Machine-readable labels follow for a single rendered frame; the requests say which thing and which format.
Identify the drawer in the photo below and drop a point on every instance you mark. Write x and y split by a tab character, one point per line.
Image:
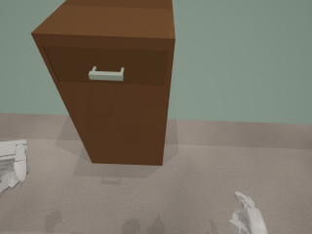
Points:
141	67

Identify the handle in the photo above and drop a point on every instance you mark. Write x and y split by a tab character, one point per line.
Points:
106	75

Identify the robot right hand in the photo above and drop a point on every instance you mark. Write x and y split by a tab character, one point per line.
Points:
251	221

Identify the robot left hand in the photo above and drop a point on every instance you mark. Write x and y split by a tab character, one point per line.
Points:
13	161

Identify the cabinet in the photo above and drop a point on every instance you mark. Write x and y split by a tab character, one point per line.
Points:
118	124

